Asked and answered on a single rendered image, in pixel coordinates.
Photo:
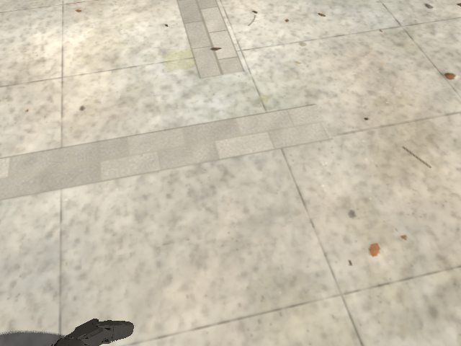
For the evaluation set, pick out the left robot hand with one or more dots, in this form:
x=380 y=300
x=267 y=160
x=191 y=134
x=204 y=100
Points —
x=96 y=333

